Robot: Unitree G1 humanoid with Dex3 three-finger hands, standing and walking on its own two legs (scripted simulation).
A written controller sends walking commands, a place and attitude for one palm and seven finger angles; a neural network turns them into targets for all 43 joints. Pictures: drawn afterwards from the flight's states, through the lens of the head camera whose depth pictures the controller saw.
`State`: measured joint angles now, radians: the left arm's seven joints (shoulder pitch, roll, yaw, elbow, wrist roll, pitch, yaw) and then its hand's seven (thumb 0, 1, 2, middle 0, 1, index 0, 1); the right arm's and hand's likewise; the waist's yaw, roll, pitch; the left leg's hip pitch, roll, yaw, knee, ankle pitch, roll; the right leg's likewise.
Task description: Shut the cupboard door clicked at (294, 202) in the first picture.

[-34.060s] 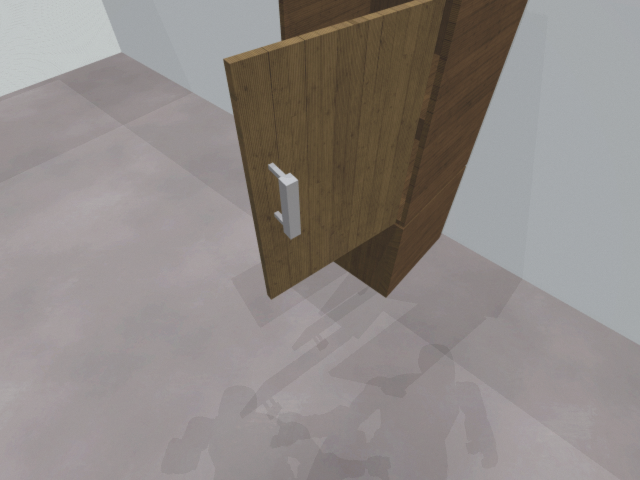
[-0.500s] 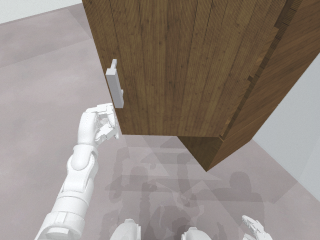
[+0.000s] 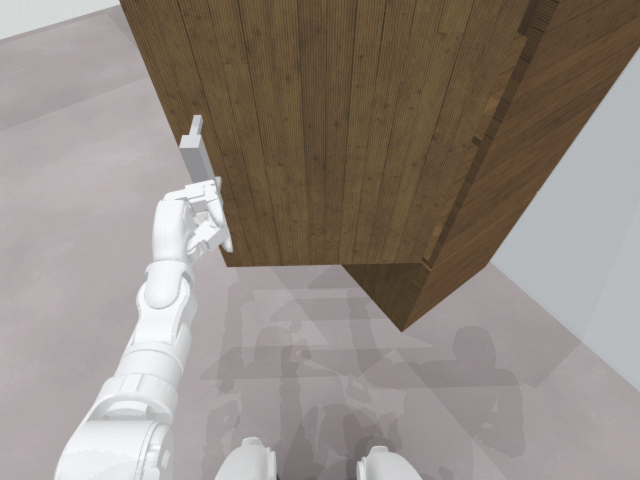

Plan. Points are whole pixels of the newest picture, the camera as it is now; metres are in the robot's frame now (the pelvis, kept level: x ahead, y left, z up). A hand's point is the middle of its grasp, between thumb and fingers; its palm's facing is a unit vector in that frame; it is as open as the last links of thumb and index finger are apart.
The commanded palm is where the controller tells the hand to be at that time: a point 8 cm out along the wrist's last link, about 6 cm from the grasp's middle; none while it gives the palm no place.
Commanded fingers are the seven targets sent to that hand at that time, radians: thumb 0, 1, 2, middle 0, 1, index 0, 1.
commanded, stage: bring the fist close to the handle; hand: left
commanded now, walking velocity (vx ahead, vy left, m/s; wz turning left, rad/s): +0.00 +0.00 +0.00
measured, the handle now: (206, 166) +0.53 +0.16 +0.06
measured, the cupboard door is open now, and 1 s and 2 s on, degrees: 55 46 37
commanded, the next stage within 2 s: push the door shut along its arc in 0.10 s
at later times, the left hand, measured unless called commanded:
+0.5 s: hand (216, 206) +0.45 +0.13 +0.06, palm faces -0.06 -1.00 -0.03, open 3.1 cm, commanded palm +0.44 +0.18 +0.06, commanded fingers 0.00 0.90 0.90 -1.30 -1.50 -1.30 -1.50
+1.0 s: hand (235, 175) +0.51 +0.11 +0.06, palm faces -0.18 -0.98 -0.03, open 3.2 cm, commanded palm +0.51 +0.15 +0.06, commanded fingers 0.00 0.90 0.90 -1.30 -1.50 -1.30 -1.50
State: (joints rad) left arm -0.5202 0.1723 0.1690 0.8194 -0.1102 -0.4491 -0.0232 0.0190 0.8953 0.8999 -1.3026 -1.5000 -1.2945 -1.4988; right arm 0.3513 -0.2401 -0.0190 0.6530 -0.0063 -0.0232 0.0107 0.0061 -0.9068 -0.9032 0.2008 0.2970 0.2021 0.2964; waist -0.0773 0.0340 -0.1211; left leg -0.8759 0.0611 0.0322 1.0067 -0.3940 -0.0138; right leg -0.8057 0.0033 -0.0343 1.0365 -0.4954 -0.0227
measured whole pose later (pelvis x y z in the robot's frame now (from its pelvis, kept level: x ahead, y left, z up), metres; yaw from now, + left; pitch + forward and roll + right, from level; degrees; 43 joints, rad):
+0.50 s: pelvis -0.01 +0.01 -0.01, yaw +1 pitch +17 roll -1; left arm -0.75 0.26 0.18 1.04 -0.12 -0.46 -0.12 0.02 0.90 0.92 -1.30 -1.50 -1.30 -1.50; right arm 0.30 -0.25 -0.01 0.66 0.00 -0.04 0.00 0.00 -0.91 -0.90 0.20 0.30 0.20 0.30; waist -0.10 0.03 -0.12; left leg -0.97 0.05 0.01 1.07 -0.40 0.00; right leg -0.88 0.00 -0.05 1.07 -0.50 -0.01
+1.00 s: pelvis -0.02 +0.02 -0.03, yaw +0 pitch +22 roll -3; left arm -1.05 0.38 0.22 1.24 -0.09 -0.39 -0.19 0.01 0.93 0.94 -1.31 -1.50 -1.30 -1.50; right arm 0.39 -0.27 0.00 0.70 -0.02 -0.06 0.01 0.00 -0.91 -0.90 0.20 0.30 0.20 0.30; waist -0.19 0.05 -0.12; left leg -1.14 0.06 0.00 1.17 -0.41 0.01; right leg -1.04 0.00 -0.06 1.15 -0.50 0.00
